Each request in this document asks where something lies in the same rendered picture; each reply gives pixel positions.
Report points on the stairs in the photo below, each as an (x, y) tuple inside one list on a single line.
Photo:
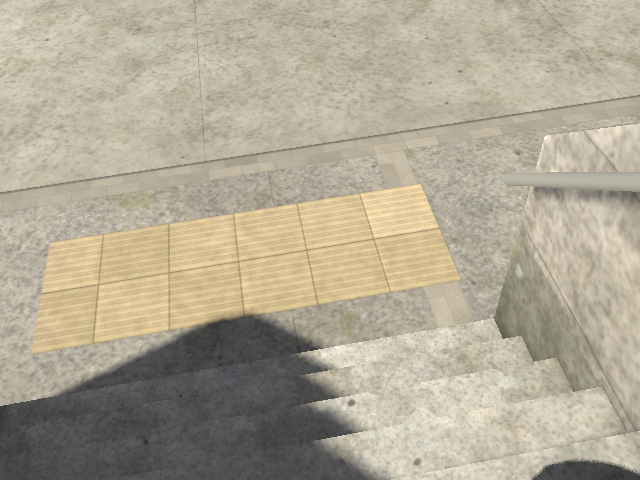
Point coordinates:
[(451, 403)]

